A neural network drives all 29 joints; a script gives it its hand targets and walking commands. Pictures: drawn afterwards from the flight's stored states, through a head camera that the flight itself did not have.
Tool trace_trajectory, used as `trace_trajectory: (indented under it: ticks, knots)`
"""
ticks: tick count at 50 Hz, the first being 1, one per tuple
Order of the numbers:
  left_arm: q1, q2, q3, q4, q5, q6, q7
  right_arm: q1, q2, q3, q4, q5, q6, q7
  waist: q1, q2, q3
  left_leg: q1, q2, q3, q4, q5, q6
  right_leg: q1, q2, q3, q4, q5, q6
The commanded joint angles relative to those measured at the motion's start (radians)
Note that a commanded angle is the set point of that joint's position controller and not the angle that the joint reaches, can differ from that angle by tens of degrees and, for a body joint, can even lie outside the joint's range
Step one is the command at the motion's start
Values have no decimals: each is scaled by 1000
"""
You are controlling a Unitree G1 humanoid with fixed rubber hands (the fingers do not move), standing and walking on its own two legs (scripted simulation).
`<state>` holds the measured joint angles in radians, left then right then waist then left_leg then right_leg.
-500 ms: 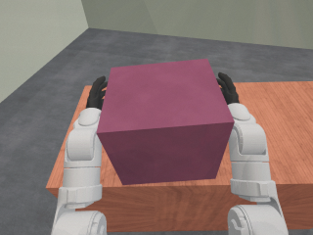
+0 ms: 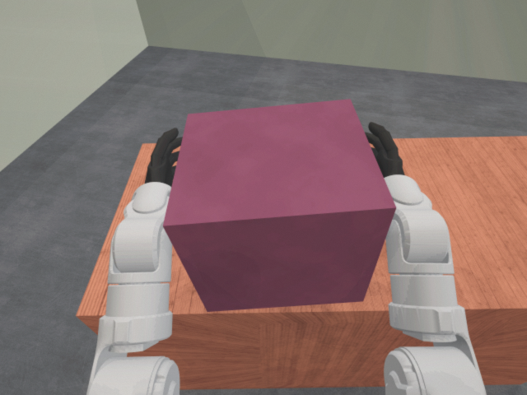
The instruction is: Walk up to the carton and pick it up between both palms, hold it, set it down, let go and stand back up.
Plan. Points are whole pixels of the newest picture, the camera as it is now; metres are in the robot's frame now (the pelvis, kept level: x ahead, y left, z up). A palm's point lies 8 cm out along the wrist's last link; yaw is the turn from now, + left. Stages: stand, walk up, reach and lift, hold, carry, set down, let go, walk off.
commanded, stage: hold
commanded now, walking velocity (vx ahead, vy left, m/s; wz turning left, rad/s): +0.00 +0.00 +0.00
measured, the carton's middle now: (276, 208) +0.32 -0.01 +0.14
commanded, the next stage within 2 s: none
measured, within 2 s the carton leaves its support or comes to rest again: neither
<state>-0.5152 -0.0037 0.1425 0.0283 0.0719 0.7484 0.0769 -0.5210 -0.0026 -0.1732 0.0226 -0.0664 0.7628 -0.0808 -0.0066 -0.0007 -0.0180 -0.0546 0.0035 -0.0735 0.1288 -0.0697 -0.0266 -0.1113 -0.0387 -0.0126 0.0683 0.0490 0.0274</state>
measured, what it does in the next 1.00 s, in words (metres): stands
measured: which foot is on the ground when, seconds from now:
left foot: down 0.00-1.00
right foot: down 0.00-1.00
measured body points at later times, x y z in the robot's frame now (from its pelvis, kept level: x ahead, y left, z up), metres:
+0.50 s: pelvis +0.00 +0.00 +0.00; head -0.01 +0.00 +0.45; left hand +0.37 +0.15 +0.16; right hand +0.37 -0.17 +0.16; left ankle +0.00 +0.14 -0.75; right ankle +0.05 -0.14 -0.75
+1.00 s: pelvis +0.00 +0.00 +0.00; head +0.00 +0.00 +0.45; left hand +0.37 +0.15 +0.16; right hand +0.37 -0.16 +0.16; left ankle +0.00 +0.14 -0.75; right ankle +0.05 -0.14 -0.75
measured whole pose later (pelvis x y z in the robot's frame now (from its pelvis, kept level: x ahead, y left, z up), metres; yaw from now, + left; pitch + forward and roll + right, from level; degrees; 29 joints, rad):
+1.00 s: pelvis +0.00 +0.00 +0.00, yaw +1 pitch +0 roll +0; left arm -0.53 0.00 0.14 0.06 0.07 0.73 0.08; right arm -0.53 0.00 -0.17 0.04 -0.07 0.74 -0.08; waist -0.01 0.00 -0.02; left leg -0.07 0.00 -0.07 0.13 -0.07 -0.03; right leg -0.12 -0.04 -0.01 0.07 0.05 0.03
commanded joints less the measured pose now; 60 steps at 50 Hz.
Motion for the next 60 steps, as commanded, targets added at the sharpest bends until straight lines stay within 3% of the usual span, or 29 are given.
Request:
trace_trajectory:
  ticks: [1,26,33,60]
  knots:
    - [-692,-493,-449,-189,-143,-60,-150,-678,480,469,-194,131,-61,137,-2,-6,-496,-126,-62,68,-37,107,-8,415,66,-10,93,96,-2]
    - [-718,-498,-462,-206,-156,-85,-147,-710,501,495,-226,146,-80,124,3,-15,-538,-129,-65,69,-31,117,1,423,64,-4,106,124,7]
    - [-699,-483,-443,-180,-143,-72,-148,-670,484,463,-170,133,-70,131,-1,-3,-488,-129,-64,70,-34,96,-4,400,68,-9,94,86,-1]
    - [-679,-493,-461,-214,-150,-68,-142,-675,480,486,-227,144,-71,130,1,-14,-520,-89,-66,67,-32,164,-8,420,66,-6,91,154,5]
